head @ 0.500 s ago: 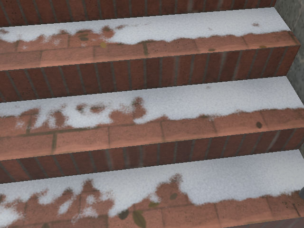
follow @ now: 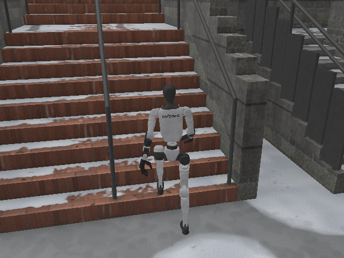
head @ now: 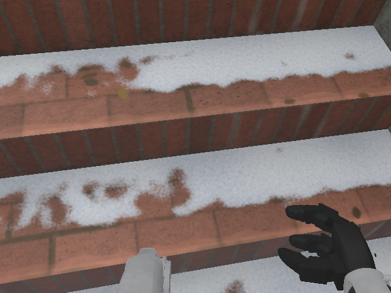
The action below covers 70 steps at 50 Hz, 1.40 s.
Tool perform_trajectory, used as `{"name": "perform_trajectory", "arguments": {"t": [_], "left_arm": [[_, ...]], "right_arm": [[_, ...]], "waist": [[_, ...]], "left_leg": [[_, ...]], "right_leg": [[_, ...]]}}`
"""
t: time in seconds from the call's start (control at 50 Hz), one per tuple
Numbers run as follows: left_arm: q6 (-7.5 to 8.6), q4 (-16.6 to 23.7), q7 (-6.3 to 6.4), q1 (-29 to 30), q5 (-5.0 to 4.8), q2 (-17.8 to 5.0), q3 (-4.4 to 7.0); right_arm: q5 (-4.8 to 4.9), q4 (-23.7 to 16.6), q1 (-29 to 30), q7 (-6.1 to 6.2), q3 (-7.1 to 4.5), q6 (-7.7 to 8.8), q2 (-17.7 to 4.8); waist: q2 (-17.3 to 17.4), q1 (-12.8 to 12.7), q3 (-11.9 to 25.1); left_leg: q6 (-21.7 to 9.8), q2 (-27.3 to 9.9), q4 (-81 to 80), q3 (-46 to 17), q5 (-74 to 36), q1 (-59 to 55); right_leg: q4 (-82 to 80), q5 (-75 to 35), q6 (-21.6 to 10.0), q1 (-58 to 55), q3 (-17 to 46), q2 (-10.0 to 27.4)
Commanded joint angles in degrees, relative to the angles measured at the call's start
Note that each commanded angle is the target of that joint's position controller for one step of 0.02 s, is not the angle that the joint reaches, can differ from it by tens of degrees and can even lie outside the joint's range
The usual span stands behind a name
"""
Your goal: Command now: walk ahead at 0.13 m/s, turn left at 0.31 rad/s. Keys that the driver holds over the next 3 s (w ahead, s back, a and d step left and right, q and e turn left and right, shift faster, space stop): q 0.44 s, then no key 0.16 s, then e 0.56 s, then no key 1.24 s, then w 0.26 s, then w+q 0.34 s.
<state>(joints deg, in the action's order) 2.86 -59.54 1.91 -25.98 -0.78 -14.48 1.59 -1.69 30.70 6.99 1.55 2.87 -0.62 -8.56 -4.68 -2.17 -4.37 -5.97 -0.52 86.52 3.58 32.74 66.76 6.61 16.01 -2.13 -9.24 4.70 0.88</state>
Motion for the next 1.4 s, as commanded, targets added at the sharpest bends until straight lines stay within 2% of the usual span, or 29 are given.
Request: {"name": "perform_trajectory", "arguments": {"t": [0.02, 0.04, 0.06, 0.08, 0.12, 0.16, 0.22, 0.24, 0.28, 0.36, 0.44, 0.54, 0.66, 0.72, 0.78, 0.82, 0.84, 0.86, 0.94, 0.98, 1.08, 1.2, 1.24, 1.26, 1.28, 1.3, 1.32, 1.36, 1.4], "left_arm": [[2.03, 8.57, -1.27, 11.95, -3.01, -18.97, 4.49], [2.55, 10.87, -2.09, 14.45, -2.21, -14.61, 4.24], [2.32, 11.74, -3.99, 4.91, 0.40, -9.34, 3.01], [1.08, 11.67, -4.70, 0.17, 3.14, -6.01, 1.93], [-1.78, 16.39, -2.80, 8.45, 4.78, -1.12, 0.25], [-3.08, 18.18, -0.57, 11.37, 5.48, 1.71, -0.86], [-2.77, 22.09, 1.19, 14.35, 3.97, 3.28, -1.79], [-2.93, 24.25, 1.38, 15.79, 4.98, 5.33, -2.78], [-2.71, 25.74, 1.29, 18.87, 4.97, 5.28, -3.18], [-4.66, 24.95, 1.00, 17.32, 3.72, 4.26, -2.07], [-5.09, 25.88, 1.24, 20.90, 4.94, 2.55, -0.95], [-5.19, 24.88, 0.69, 21.33, 3.72, 3.51, -0.41], [-5.72, 22.67, 0.57, 18.64, 2.29, 4.03, -0.52], [-6.15, 19.01, 0.86, 12.84, 0.40, 4.83, -0.52], [-4.39, 16.66, 1.55, 10.64, 0.84, 4.19, 0.22], [-2.90, 17.25, 1.54, 11.29, 2.46, -2.34, 1.80], [-2.26, 17.22, 1.16, 14.08, 2.61, -1.61, 1.17], [-1.79, 17.93, 0.75, 13.04, 2.44, -0.19, 0.89], [-1.92, 18.16, 2.34, 9.48, 1.98, -2.27, 2.00], [-2.30, 18.29, 2.44, 8.00, 2.47, -4.19, 2.98], [-3.84, 19.50, 2.57, 11.45, 2.72, -4.17, 3.79], [-4.92, 21.60, 3.47, 10.78, 3.65, -4.78, 4.79], [-4.77, 21.70, 2.72, 12.23, 2.48, -3.82, 4.69], [-4.71, 21.68, 2.24, 12.31, 1.82, -2.42, 4.61], [-4.51, 21.18, 1.58, 11.02, 1.33, 0.64, 4.23], [-4.31, 22.06, 1.44, 7.68, 0.46, 2.02, 3.98], [-4.65, 20.16, 1.94, 4.17, 1.46, -2.81, 5.16], [-5.66, 18.11, 2.13, 6.07, 3.12, -2.29, 4.91], [-6.70, 16.99, 1.34, 6.03, 3.21, -0.55, 4.21]], "right_arm": [[0.43, 7.49, -33.79, -0.16, -4.01, -2.30, -9.50], [-0.81, 9.56, -35.42, 0.25, -6.26, -1.71, -16.12], [0.08, 10.47, -32.21, 1.89, -8.04, -1.38, -23.84], [2.23, 8.32, -21.36, 1.26, -7.46, -0.64, -18.14], [1.29, 10.51, -11.83, 1.38, -6.16, -0.42, -9.65], [0.14, 13.57, -14.02, 1.60, -5.36, 0.04, -5.47], [0.33, 17.92, -18.11, 0.45, -5.00, 2.54, -5.90], [0.23, 18.99, -18.11, 0.39, -4.95, 2.46, -6.12], [0.76, 19.09, -18.27, 1.02, -4.51, 1.96, -5.80], [-0.14, 11.73, -18.95, 3.66, -5.23, -1.30, -8.26], [0.89, 9.76, -20.99, 3.37, -6.91, -0.50, -10.04], [0.76, 8.47, -23.94, 4.39, -7.04, -0.12, -6.87], [-0.40, 8.03, -22.39, 5.11, -6.16, 0.61, -4.43], [-0.86, 10.81, -26.83, 3.76, -5.28, 0.14, -3.05], [0.47, 12.57, -26.44, 2.74, -5.38, 0.53, -5.44], [0.89, 11.48, -27.27, 1.91, -6.11, 1.86, -6.29], [1.88, 10.73, -27.87, 1.33, -5.39, 2.15, -3.38], [2.22, 11.43, -26.17, 1.47, -5.49, 1.96, -4.29], [1.18, 10.49, -21.33, 2.08, -6.70, 0.79, -5.35], [0.99, 10.21, -20.16, 2.03, -6.73, -0.05, -4.72], [-0.14, 7.11, -18.56, 1.42, -6.16, -1.18, -3.44], [1.69, 5.13, -20.57, 2.66, -5.35, -1.67, -4.59], [2.21, 6.19, -24.65, 3.48, -5.21, -1.38, -3.89], [2.11, 7.04, -25.37, 3.76, -5.26, -1.00, -3.65], [0.72, 7.19, -23.77, 4.08, -5.86, -0.56, -5.74], [-0.02, 4.67, -20.63, 4.01, -6.69, -0.45, -11.56], [-0.92, 3.33, -19.96, 3.72, -7.06, -0.30, -10.58], [-0.62, 4.14, -15.52, 3.00, -4.29, 0.47, -2.26], [-0.29, 6.51, -17.68, 3.76, -3.86, 0.40, -2.44]], "waist": [[-2.12, 18.36, 27.49], [14.29, 19.59, 26.34], [36.12, 10.74, 36.77], [20.22, 3.26, 35.80], [3.54, -0.85, 12.35], [6.18, -1.04, 5.56], [5.86, -2.10, 7.38], [3.98, -3.63, 7.44], [1.95, -2.97, 5.02], [6.51, 1.11, 12.08], [9.78, 4.65, 9.79], [9.40, 6.94, 9.83], [9.55, 5.34, 9.21], [15.36, 5.84, 10.33], [8.94, 2.89, 7.28], [-2.13, 3.62, 8.01], [-3.77, 5.36, 8.20], [-4.47, 3.06, 10.26], [-3.72, 0.14, 9.07], [1.24, -0.62, 9.30], [0.20, 1.85, 9.21], [-6.99, 1.43, 9.76], [-7.37, 3.24, 11.31], [-4.79, 3.40, 11.39], [5.32, 2.29, 11.81], [19.28, 0.88, 12.93], [18.43, 1.70, 16.90], [7.69, -0.69, 6.11], [8.54, -0.35, 2.03]], "left_leg": [[-0.46, 6.78, -21.78, 0.35, -19.60, -66.26], [-8.08, -0.56, -40.73, -20.86, -37.49, -69.18], [-17.39, -16.08, -59.11, -55.48, -71.29, -69.69], [-16.16, -15.44, -59.25, -57.26, -51.21, -61.21], [-10.78, -8.43, -55.60, -46.25, -18.76, -41.11], [-9.05, -4.41, -55.39, -36.12, -18.78, -32.81], [-6.51, -2.57, -57.03, -28.14, -19.99, -33.80], [-4.57, 0.31, -56.56, -23.86, -16.62, -32.90], [-1.89, 3.01, -56.85, -21.48, -14.85, -30.13], [0.19, -1.65, -58.32, -32.48, -25.84, -46.53], [3.34, -0.29, -60.25, -34.65, -23.42, -53.00], [-1.01, -4.35, -60.06, -36.00, -32.72, -63.01], [-2.99, -5.09, -62.84, -30.91, -38.56, -57.95], [-4.83, -5.55, -69.00, -28.12, -38.30, -53.96], [-5.05, -4.55, -66.12, -24.76, -38.15, -54.59], [-1.07, -1.22, -56.82, -19.15, -26.15, -45.84], [1.84, 1.66, -56.98, -13.31, -15.79, -40.16], [2.94, 0.76, -55.63, -11.52, -14.63, -43.26], [4.17, 2.23, -43.39, -6.16, -11.01, -39.47], [6.84, 2.42, -25.56, -5.21, -5.69, -35.00], [8.98, 2.86, -15.19, -4.22, -8.55, -28.58], [6.71, 3.67, -41.10, -3.69, -3.49, -40.37], [5.41, 3.64, -56.94, -2.31, -13.89, -50.03], [4.60, 3.05, -64.18, -2.97, -22.47, -56.20], [3.74, -2.91, -68.35, -9.09, -26.40, -62.70], [-1.16, -17.12, -69.46, -23.52, -43.13, -65.24], [-7.58, -22.69, -70.66, -28.59, -40.84, -55.82], [-7.37, -13.73, -72.09, -19.51, -17.92, -45.13], [-5.36, -8.43, -72.27, -15.26, -13.73, -46.81]], "right_leg": [[29.63, -94.49, -2.15, 21.57, -5.10, 7.73], [58.66, -38.52, 1.21, 31.24, -4.19, -1.14], [85.87, 4.96, 2.98, 35.69, 1.67, -13.09], [91.28, 1.11, 1.84, 34.64, 6.89, -7.34], [89.08, -1.51, 1.41, 45.89, 2.10, -3.36], [96.74, -1.08, 0.72, 52.03, 0.90, -3.54], [102.71, -2.96, -0.03, 59.64, -0.12, -2.26], [95.83, -5.27, 0.11, 59.49, 1.69, -0.32], [87.44, -11.36, 1.28, 59.27, -0.46, 0.39], [93.35, -11.20, 6.19, 65.96, -2.90, -0.96], [90.26, -9.12, 4.46, 69.03, -2.69, -1.95], [84.52, -5.60, 4.25, 69.10, -2.24, -1.68], [58.25, 0.41, 4.20, 51.33, -3.62, -0.57], [38.05, 7.49, 1.90, 31.49, -5.56, -1.37], [13.71, -2.52, 0.05, 21.19, -6.14, -2.34], [12.85, -19.19, -1.57, 11.74, 5.06, 5.93], [15.17, -33.67, -6.86, 10.69, 9.62, 11.50], [14.62, -36.05, -10.78, 13.00, 13.92, 14.63], [13.32, -31.76, -13.39, 15.48, 19.70, 13.85], [13.21, -34.50, -15.95, 16.48, 20.29, 14.43], [15.94, -21.91, -11.98, 19.57, 15.69, 5.70], [15.62, -20.56, -10.78, 24.33, 19.75, 6.48], [17.13, -23.49, -8.61, 26.07, 18.62, 5.08], [18.37, -20.28, -6.83, 28.93, 18.49, 3.71], [28.18, -3.11, -3.44, 35.51, 13.55, -0.86], [42.64, 14.93, 0.60, 45.06, 3.81, -8.87], [58.55, 18.77, 2.98, 38.43, 1.30, -6.35], [66.14, 9.45, 4.89, 38.57, 3.42, -3.80], [61.47, 6.50, 5.73, 39.42, 2.42, -4.37]]}}
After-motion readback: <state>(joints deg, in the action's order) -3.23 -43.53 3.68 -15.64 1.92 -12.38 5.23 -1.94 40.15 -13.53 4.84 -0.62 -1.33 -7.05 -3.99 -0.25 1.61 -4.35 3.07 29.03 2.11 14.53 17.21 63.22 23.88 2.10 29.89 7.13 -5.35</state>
